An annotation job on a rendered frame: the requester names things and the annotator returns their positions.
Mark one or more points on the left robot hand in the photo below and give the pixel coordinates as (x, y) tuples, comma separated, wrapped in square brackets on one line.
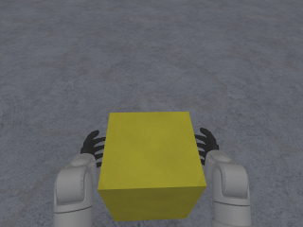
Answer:
[(88, 146)]

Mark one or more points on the right robot forearm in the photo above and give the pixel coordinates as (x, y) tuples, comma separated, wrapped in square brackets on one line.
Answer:
[(230, 191)]

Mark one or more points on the carton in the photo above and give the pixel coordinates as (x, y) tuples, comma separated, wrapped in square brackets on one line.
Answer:
[(151, 167)]

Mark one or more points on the left robot forearm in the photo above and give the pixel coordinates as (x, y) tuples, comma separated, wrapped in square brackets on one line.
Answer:
[(73, 193)]

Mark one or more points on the right robot hand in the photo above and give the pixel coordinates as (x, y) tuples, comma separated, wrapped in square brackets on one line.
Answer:
[(210, 143)]

